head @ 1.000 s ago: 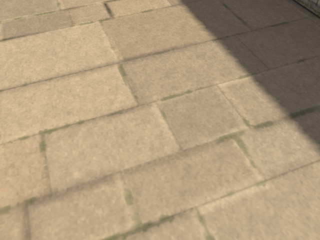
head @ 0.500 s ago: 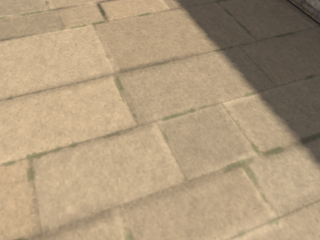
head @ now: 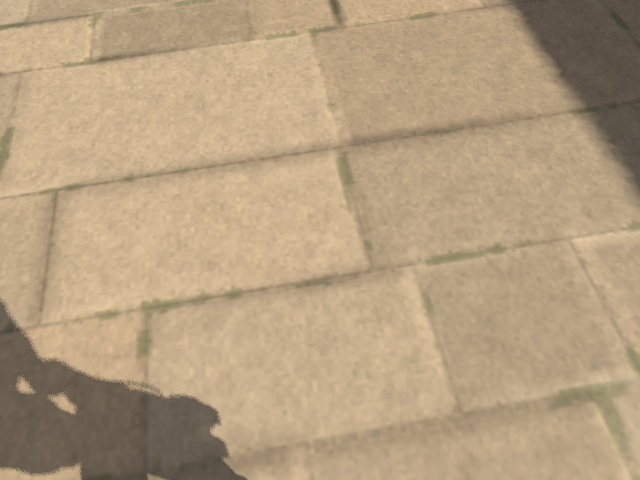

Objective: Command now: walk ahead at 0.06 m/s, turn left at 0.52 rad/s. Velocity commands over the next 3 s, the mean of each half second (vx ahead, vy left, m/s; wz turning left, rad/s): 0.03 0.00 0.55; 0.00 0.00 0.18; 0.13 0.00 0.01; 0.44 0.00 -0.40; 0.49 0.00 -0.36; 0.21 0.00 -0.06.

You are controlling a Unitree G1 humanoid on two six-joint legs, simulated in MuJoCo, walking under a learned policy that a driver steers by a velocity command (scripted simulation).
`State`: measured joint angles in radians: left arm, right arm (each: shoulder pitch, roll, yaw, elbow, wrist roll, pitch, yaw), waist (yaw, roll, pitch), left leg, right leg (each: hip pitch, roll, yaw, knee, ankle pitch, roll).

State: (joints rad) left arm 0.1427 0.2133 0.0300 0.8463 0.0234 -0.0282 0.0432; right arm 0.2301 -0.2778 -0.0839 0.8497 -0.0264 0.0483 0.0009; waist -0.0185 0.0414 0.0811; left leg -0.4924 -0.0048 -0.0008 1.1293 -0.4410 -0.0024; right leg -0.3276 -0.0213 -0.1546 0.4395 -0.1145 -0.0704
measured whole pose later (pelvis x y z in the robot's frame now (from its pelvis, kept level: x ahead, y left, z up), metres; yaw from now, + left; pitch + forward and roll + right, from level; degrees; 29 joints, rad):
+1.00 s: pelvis +0.01 +0.01 +0.01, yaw +20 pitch -2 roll +0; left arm 0.16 0.22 0.01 0.82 0.01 0.01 0.02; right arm 0.21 -0.25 -0.02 0.88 -0.01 0.03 -0.01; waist -0.01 0.01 0.04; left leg -0.15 -0.04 -0.09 0.42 -0.24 0.00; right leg -0.17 0.02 -0.02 0.43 -0.23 -0.03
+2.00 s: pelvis +0.29 +0.07 -0.01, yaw +5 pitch +0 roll -1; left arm 0.16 0.26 0.07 0.90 0.02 -0.03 -0.02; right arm 0.28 -0.22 -0.02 0.95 -0.02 -0.10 0.00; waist -0.02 0.01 0.07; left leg -0.36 0.04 0.00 1.28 -0.32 0.03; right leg -0.35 0.14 -0.08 0.53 -0.18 -0.15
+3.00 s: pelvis +0.75 +0.10 +0.00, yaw -5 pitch -1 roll +1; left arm 0.16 0.17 -0.01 0.93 0.02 -0.04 0.03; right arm 0.30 -0.19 -0.01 1.01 -0.01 -0.01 -0.02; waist -0.02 0.02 0.05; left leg -0.18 -0.03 0.01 0.66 -0.53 0.04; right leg -0.32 0.03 -0.05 0.49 -0.16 -0.07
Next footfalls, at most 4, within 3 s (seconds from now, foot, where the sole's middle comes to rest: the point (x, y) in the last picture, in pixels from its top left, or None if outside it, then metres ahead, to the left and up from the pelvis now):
0.24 left None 0.01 0.13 -0.77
0.70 right None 0.08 -0.07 -0.77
1.88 right None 0.39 0.05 -0.77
2.42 left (255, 363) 0.71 0.20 -0.77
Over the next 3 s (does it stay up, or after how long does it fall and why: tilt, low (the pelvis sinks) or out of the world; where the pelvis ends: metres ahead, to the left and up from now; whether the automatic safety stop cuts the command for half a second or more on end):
stays up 0.75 0.10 0.00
